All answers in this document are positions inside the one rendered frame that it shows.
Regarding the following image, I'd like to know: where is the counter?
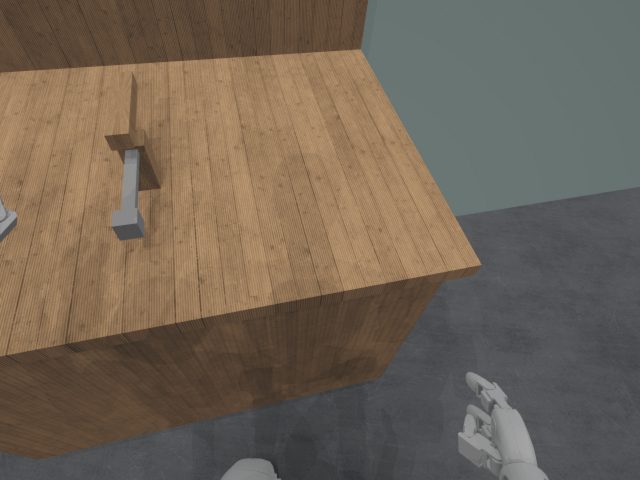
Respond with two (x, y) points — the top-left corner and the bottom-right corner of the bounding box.
(0, 0), (482, 460)

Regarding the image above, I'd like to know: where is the right robot hand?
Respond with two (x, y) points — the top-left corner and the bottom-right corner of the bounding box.
(458, 372), (538, 478)

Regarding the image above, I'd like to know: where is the left robot thigh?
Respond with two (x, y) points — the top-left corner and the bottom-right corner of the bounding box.
(221, 458), (281, 480)

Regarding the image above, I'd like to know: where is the tap lever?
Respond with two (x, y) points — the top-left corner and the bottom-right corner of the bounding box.
(111, 149), (145, 241)

